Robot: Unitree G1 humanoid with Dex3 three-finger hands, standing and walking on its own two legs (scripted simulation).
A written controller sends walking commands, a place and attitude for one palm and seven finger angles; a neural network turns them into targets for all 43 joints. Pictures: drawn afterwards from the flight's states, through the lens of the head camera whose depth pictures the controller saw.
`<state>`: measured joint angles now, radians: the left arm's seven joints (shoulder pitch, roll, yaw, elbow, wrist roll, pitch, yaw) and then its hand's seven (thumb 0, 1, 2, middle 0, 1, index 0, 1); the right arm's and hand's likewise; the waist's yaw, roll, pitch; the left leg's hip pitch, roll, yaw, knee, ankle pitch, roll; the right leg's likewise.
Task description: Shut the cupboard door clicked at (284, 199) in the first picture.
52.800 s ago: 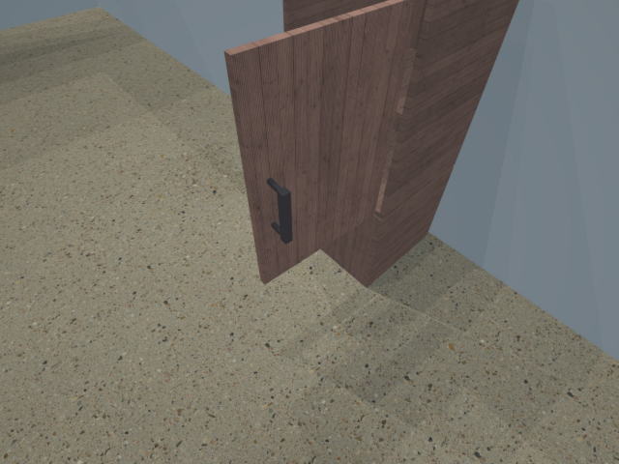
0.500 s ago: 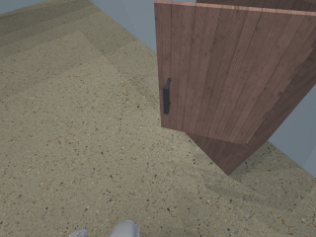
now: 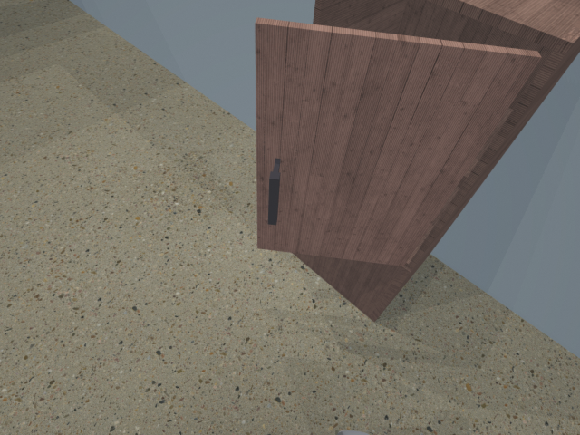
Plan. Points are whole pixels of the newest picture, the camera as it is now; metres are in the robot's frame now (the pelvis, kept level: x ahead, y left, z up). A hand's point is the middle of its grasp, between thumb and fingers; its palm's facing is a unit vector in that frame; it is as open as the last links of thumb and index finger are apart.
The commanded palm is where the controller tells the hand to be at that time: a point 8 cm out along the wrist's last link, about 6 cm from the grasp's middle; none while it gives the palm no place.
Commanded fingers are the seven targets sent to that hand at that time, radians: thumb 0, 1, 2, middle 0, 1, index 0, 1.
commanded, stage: take the last steps up to it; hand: left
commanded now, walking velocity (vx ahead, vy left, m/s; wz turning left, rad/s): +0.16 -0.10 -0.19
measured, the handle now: (274, 193) +0.57 +0.07 -0.08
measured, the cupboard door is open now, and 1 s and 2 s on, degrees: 38 38 38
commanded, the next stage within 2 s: come to a stop and stand still in 0.32 s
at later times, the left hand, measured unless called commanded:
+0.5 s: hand out of the picture +0.10 +0.12 -0.18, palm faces -0.03 -0.98 -0.19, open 7.3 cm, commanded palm none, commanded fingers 0.00 0.90 0.90 -0.20 -0.30 -0.20 -0.30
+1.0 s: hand out of the picture +0.12 +0.13 -0.18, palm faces -0.04 -0.96 -0.29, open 7.3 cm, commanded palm none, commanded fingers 0.00 0.90 0.90 -0.20 -0.30 -0.20 -0.30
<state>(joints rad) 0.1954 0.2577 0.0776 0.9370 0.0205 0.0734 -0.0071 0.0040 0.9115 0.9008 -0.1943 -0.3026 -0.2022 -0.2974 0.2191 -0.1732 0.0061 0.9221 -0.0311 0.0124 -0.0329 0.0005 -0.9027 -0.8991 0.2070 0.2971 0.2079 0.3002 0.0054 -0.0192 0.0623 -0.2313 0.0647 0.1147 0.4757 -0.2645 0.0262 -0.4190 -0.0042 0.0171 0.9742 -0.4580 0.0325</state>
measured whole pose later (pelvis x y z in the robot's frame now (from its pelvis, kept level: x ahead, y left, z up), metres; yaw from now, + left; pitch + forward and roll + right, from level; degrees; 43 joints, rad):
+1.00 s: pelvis +0.07 -0.07 -0.02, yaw -3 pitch +1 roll +1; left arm 0.27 0.20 0.02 0.93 0.03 0.02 0.06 0.00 0.91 0.90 -0.20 -0.30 -0.20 -0.30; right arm 0.21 -0.20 -0.04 0.95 -0.02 0.01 -0.03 0.00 -0.91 -0.90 0.21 0.30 0.21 0.30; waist -0.01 0.01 0.05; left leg -0.35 0.03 0.10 0.59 -0.24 0.01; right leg -0.15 0.02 -0.06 0.57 -0.43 -0.05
